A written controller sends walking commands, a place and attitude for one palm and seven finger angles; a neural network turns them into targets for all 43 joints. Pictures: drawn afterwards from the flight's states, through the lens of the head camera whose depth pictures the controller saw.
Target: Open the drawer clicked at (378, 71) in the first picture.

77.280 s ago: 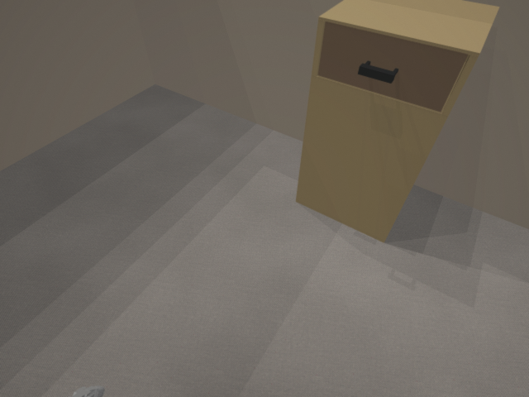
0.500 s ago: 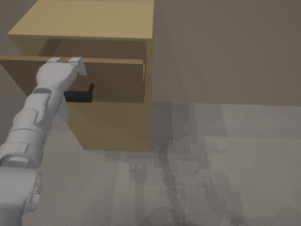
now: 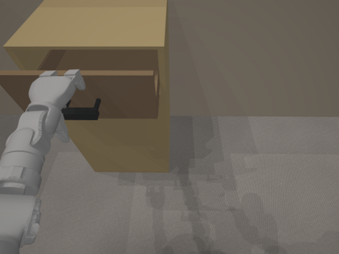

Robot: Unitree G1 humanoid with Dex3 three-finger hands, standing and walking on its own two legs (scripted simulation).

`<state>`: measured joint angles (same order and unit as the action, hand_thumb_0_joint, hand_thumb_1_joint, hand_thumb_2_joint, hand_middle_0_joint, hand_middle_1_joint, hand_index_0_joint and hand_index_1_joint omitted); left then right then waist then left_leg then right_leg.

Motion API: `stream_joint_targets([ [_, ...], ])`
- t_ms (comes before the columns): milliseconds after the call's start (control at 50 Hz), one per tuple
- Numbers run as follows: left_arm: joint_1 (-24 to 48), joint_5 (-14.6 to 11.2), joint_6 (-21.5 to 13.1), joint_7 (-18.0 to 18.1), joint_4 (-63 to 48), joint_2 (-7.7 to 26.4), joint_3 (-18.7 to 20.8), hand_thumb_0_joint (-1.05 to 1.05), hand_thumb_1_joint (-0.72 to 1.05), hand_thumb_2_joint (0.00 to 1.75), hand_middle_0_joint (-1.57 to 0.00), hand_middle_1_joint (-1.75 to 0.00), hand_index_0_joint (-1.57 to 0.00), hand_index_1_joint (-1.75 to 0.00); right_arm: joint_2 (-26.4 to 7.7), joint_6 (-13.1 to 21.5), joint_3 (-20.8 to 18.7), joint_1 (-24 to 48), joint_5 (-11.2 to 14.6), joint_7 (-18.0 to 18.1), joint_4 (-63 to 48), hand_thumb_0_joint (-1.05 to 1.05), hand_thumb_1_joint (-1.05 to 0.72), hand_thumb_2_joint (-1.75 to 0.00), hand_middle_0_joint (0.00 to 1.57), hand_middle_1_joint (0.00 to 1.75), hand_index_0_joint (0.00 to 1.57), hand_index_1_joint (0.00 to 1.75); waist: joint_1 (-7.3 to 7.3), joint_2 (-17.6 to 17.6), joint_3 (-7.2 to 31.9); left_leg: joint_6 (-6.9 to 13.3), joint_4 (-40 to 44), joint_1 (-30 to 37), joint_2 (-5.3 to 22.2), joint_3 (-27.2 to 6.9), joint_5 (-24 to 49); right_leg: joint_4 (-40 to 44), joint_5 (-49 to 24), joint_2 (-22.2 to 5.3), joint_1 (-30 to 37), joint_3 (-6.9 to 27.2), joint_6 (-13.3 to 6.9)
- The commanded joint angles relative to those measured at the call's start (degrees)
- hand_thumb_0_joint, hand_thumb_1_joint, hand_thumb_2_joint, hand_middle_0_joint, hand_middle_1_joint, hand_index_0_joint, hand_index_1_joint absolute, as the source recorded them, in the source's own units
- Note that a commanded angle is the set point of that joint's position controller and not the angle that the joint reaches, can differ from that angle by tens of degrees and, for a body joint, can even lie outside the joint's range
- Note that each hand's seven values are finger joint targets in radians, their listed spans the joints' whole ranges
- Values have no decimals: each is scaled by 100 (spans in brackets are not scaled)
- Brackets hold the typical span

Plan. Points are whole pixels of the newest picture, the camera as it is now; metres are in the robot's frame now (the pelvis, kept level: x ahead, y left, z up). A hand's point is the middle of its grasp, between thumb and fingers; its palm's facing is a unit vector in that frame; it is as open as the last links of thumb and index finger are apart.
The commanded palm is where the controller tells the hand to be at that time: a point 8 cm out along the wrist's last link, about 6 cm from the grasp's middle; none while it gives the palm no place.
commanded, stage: move the hooked fingers above the handle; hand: left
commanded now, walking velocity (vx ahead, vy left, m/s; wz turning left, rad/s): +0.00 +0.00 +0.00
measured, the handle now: (80, 107) +0.50 +0.26 +0.03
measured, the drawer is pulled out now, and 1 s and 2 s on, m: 0.12 0.12 0.12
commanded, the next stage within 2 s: lower the fingers behind the handle in 0.32 s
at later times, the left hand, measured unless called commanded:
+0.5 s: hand (65, 107) +0.45 +0.27 +0.09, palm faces -0.07 -0.01 -1.00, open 13.8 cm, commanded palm +0.43 +0.27 +0.15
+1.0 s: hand (72, 116) +0.45 +0.26 +0.05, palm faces -0.05 -0.03 -1.00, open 13.8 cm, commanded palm +0.43 +0.27 +0.11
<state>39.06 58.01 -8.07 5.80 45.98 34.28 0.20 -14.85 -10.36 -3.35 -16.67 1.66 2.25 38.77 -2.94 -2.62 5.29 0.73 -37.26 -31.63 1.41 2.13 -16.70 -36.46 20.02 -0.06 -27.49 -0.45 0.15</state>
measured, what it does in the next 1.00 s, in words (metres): stands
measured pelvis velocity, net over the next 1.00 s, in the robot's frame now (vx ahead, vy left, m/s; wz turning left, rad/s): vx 0.00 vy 0.01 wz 0.00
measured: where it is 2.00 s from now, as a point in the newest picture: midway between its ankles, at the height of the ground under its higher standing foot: outside the picture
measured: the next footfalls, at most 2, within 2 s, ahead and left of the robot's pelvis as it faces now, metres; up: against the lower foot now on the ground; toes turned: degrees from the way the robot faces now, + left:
none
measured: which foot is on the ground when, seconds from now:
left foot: down 0.00-1.00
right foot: down 0.00-1.00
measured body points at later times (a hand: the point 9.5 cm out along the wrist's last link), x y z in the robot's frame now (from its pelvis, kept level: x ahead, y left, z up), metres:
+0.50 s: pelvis +0.00 +0.00 +0.00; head +0.06 -0.01 +0.45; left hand +0.45 +0.26 +0.14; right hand +0.07 -0.27 -0.13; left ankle +0.01 +0.11 -0.72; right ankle -0.03 -0.12 -0.72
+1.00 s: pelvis +0.00 +0.01 -0.01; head +0.08 +0.01 +0.43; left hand +0.45 +0.26 +0.10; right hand +0.05 -0.27 -0.14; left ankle +0.01 +0.11 -0.72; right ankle -0.03 -0.12 -0.72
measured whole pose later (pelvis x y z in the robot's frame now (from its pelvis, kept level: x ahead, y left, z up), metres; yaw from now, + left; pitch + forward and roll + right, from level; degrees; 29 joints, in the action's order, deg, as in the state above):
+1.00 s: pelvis +0.00 +0.01 -0.01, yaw +0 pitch +14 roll -1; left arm 39.6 60.4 -10.6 9.3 49.4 33.1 0.3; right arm -14.2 -9.9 -3.8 -17.4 0.6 2.1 39.1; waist -3.9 -1.7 6.1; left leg 1.4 -42.3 -38.0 1.4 2.0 -18.8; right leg -40.1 21.5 -0.2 -33.1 -0.5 0.8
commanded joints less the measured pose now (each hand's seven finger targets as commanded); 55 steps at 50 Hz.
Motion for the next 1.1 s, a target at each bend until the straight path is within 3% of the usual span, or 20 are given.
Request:
stream_joint_targets([
  [0, 2319, -147, -76, -51, -1174, 1302, 267, 0, -50, 30, -30, -120, -30, -120, -882, 136, -274, -229, -25, 126, -621, 0, -90, -90, 20, 30, 20, 30, -31, 172, 1946, 260, 218, 1564, -250, 18, 1777, 510, -1944, 254, 577, -19, -183],
  [80, 2465, -202, -293, -134, -1278, 1235, 240, 0, -50, 30, -30, -120, -30, -120, -861, 133, -279, -213, -19, 139, -604, 0, -90, -90, 20, 30, 20, 30, -78, 102, 1640, 255, 206, 1574, -259, -25, 1642, 522, -1774, 251, 306, -24, -186],
  [140, 2678, -133, -386, 23, -1254, 1710, 624, 0, -50, 30, -30, -120, -30, -120, -886, 143, -268, -239, -40, 141, -553, 0, -90, -90, 20, 30, 20, 30, 1, -63, 1818, 225, 162, 1477, -271, -46, 1678, 414, -1784, 248, 345, -13, -206],
  [160, 2741, -95, -388, 97, -1318, 1597, 535, 0, -50, 30, -30, -120, -30, -120, -846, 154, -267, -216, -46, 126, -565, 0, -90, -90, 20, 30, 20, 30, -2, -202, 1904, 222, 122, 1535, -280, -43, 1736, 376, -1781, 257, 278, -18, -213],
  [220, 2774, -52, -341, 303, -1270, 1879, 815, 0, -50, 30, -30, -120, -30, -120, -855, 173, -283, -255, -67, 102, -540, 0, -90, -90, 20, 30, 20, 30, 55, -241, 2193, 205, 41, 1544, -272, -40, 1952, 278, -1967, 269, 393, -19, -215],
  [280, 2671, -23, -131, 353, -1085, 1579, 571, 0, -50, 30, -30, -120, -30, -120, -855, 182, -286, -252, -68, 69, -542, 0, -90, -90, 20, 30, 20, 30, 21, -168, 2183, 198, 30, 1541, -252, -10, 2050, 253, -2057, 271, 378, -66, -206],
  [360, 2426, -29, 25, 151, -823, 1730, 611, 0, -50, 30, -30, -120, -30, -120, -904, 132, -257, -275, -34, 94, -562, 0, -90, -90, 20, 30, 20, 30, 23, 97, 2072, 227, 85, 1369, -247, 16, 1965, 319, -2171, 263, 568, -55, -181],
  [400, 2510, -100, -58, 1, -1044, 1484, 401, 0, -50, 30, -30, -120, -30, -120, -896, 125, -267, -275, -31, 112, -611, 0, -90, -90, 20, 30, 20, 30, -50, 108, 2088, 246, 101, 1468, -251, 14, 1997, 386, -2179, 258, 587, -38, -182],
  [480, 2428, -135, -283, -144, -916, 1561, 461, 0, -50, 30, -30, -120, -30, -120, -910, 110, -275, -342, -33, 166, -552, 0, -90, -90, 20, 30, 20, 30, -79, 127, 1787, 255, 108, 1395, -255, -2, 1698, 437, -1922, 256, 341, -17, -171],
  [520, 2422, -113, -473, -89, -1028, 1814, 722, 0, -50, 30, -30, -120, -30, -120, -912, 109, -291, -391, -62, 177, -527, 0, -90, -90, 20, 30, 20, 30, -11, 63, 1974, 252, 53, 1385, -262, -15, 1884, 348, -2070, 269, 395, 4, -188],
  [540, 2357, -130, -540, -48, -1111, 1643, 633, 0, -50, 30, -30, -120, -30, -120, -879, 121, -296, -395, -75, 163, -550, 0, -90, -90, 20, 30, 20, 30, 4, -7, 2051, 249, 14, 1424, -274, -18, 2034, 302, -2172, 276, 398, -9, -197],
  [620, 2189, -76, -611, 222, -990, 1880, 954, 0, -50, 30, -30, -120, -30, -120, -889, 123, -331, -439, -101, 113, -502, 0, -90, -90, 20, 30, 20, 30, 72, -126, 2084, 211, -89, 1301, -249, -30, 2107, 175, -2083, 306, 228, -34, -207],
  [700, 2391, 21, -516, 468, -1161, 1523, 679, 0, -50, 30, -30, -120, -30, -120, -883, 156, -387, -498, -133, 60, -452, 0, -90, -90, 20, 30, 20, 30, -37, -268, 2333, 196, -213, 1514, -204, -62, 2372, 70, -2076, 339, 1, -88, -224],
  [720, 2417, 44, -487, 514, -1226, 1608, 723, 0, -50, 30, -30, -120, -30, -120, -899, 156, -404, -513, -130, 48, -444, 0, -90, -90, 20, 30, 20, 30, -27, -379, 2434, 182, -230, 1624, -193, -76, 2375, 68, -2027, 345, -63, -76, -212],
  [780, 2398, 48, -363, 560, -1144, 1335, 526, 0, -50, 30, -30, -120, -30, -120, -889, 144, -424, -550, -133, 33, -413, 0, -90, -90, 20, 30, 20, 30, -91, -366, 2367, 167, -256, 1740, -162, -131, 2403, 54, -1887, 370, -270, -136, -225],
  [820, 2516, 75, -306, 583, -996, 1521, 618, 0, -50, 30, -30, -120, -30, -120, -925, 128, -390, -564, -134, 48, -389, 0, -90, -90, 20, 30, 20, 30, -110, -257, 2312, 177, -239, 1576, -176, -137, 2209, 50, -1819, 365, -248, -125, -218],
  [840, 2502, 91, -263, 587, -879, 1380, 493, 0, -50, 30, -30, -120, -30, -120, -904, 127, -380, -556, -125, 53, -391, 0, -90, -90, 20, 30, 20, 30, -142, -206, 2201, 183, -229, 1508, -181, -134, 2070, 63, -1727, 365, -304, -137, -219],
  [900, 2686, 129, -233, 609, -779, 1484, 545, 0, -50, 30, -30, -120, -30, -120, -926, 139, -352, -575, -141, 86, -379, 0, -90, -90, 20, 30, 20, 30, -171, -174, 2150, 186, -219, 1400, -172, -153, 1915, 64, -1599, 356, -345, -140, -233],
  [980, 2382, 169, -283, 654, -865, 1412, 585, 0, -50, 30, -30, -120, -30, -120, -888, 162, -371, -585, -161, 63, -437, 0, -90, -90, 20, 30, 20, 30, -49, -390, 2461, 156, -313, 1584, -154, -142, 2256, -51, -1750, 373, -356, -144, -238],
  [1080, 2050, 200, -216, 718, -589, 1454, 665, 0, -50, 30, -30, -120, -30, -120, -899, 142, -337, -569, -155, 49, -481, 0, -90, -90, 20, 30, 20, 30, -7, -147, 2160, 171, -298, 1171, -164, -106, 1970, -68, -1690, 382, -309, -145, -233],
])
